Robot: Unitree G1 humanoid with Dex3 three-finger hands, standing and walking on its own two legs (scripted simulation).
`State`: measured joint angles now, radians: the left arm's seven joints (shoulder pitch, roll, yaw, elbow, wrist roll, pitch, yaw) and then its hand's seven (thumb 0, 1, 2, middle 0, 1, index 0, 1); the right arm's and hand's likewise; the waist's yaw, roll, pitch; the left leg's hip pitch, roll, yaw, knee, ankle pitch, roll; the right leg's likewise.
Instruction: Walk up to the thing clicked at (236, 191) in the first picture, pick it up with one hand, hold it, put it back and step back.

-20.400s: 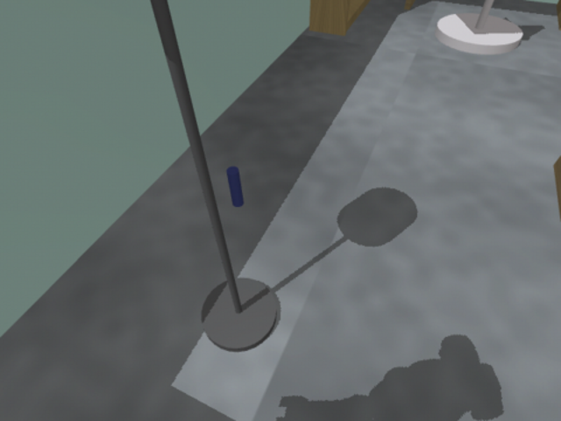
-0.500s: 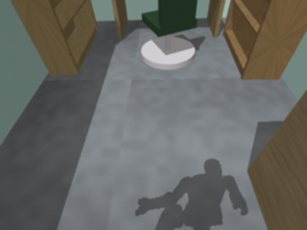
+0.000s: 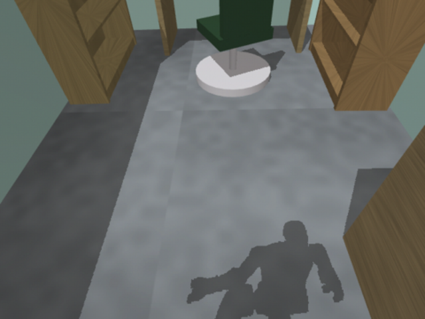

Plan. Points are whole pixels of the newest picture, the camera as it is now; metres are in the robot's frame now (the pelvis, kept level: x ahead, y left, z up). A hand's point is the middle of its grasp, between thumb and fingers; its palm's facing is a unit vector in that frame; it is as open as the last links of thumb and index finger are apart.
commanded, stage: stand
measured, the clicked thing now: out of the picture -0.22 +0.86 -0.67
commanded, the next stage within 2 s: walk up in 1.46 s
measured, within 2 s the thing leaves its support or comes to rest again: neither
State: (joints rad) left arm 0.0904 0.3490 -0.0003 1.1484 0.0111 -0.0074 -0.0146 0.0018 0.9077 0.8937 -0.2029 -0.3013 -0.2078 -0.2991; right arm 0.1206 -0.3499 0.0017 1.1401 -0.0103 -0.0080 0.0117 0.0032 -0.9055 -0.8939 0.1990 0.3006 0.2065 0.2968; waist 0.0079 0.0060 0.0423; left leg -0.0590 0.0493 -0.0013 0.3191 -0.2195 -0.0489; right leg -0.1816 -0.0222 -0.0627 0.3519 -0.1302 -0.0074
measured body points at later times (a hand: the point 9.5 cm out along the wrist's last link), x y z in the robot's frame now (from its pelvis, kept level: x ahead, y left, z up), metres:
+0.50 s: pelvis +0.01 +0.00 +0.00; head +0.02 +0.00 +0.45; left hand +0.09 +0.30 -0.13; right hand +0.08 -0.30 -0.14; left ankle -0.03 +0.15 -0.75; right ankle +0.04 -0.11 -0.75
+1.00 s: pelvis +0.01 +0.00 +0.00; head +0.02 +0.00 +0.45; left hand +0.08 +0.30 -0.13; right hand +0.08 -0.30 -0.14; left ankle -0.03 +0.15 -0.75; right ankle +0.04 -0.11 -0.75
